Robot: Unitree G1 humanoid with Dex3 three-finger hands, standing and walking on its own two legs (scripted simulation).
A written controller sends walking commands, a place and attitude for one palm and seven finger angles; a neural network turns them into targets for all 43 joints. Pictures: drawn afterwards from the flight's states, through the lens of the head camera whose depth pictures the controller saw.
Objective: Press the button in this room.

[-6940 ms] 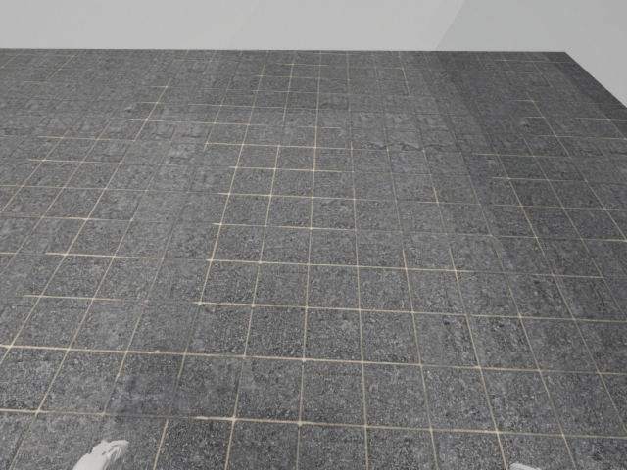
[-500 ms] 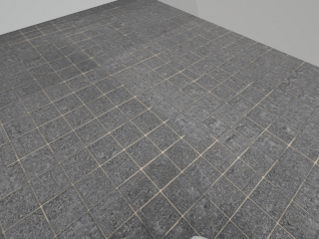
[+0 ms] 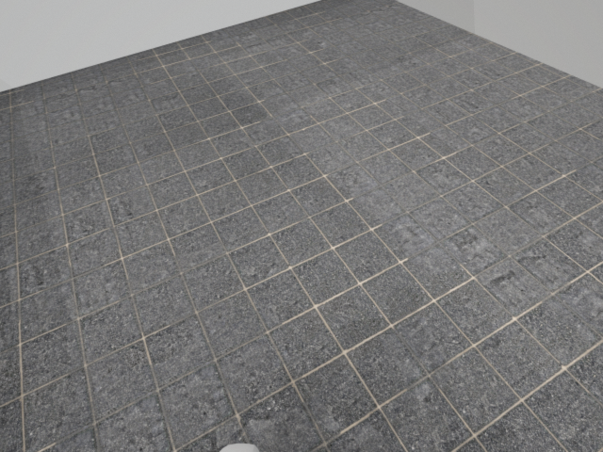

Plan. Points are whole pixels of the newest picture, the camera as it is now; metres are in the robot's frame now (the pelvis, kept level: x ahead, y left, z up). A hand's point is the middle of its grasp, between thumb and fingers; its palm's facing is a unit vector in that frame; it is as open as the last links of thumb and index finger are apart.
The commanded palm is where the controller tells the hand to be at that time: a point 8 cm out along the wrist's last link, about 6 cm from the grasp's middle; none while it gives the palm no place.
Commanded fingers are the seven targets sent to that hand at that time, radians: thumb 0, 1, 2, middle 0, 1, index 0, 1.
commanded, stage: turn or walk to find it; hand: left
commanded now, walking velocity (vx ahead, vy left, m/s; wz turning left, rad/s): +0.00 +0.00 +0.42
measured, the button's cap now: out of the picture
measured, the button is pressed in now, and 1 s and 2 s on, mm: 0 0 0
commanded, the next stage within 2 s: none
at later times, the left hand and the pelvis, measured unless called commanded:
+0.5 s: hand out of the picture +0.00 +0.26 -0.16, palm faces +0.22 -0.94 -0.26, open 7.4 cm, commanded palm none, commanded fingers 0.00 0.90 0.90 -0.20 -0.30 -0.20 -0.30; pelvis -0.04 +0.04 +0.00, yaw +10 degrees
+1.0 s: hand out of the picture -0.10 +0.18 -0.16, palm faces +0.44 -0.86 -0.25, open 7.3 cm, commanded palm none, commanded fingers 0.00 0.90 0.90 -0.20 -0.30 -0.20 -0.30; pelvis -0.08 -0.02 +0.00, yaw +25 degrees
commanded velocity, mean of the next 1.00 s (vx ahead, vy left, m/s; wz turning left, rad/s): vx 0.00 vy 0.00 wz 0.42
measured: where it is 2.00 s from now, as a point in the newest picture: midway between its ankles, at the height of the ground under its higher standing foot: outside the picture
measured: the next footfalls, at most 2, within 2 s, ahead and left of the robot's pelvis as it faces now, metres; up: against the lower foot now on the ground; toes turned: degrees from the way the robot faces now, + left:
left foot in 0.14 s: +0.00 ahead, +0.15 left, +0.00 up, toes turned +8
right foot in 0.64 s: +0.02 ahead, -0.09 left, +0.00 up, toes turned +11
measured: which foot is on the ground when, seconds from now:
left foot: up 0.00-0.12, down 0.14-0.64, up 0.66-1.00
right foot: down 0.00-0.14, up 0.16-0.62, down 0.64-1.00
